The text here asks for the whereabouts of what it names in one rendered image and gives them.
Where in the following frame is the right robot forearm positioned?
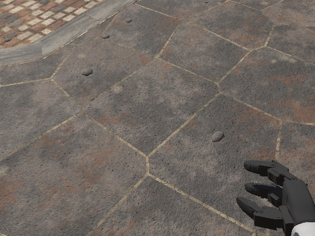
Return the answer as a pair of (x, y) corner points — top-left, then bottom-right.
(290, 222), (315, 236)

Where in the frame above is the robot right hand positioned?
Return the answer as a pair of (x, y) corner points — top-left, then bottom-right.
(236, 159), (315, 236)

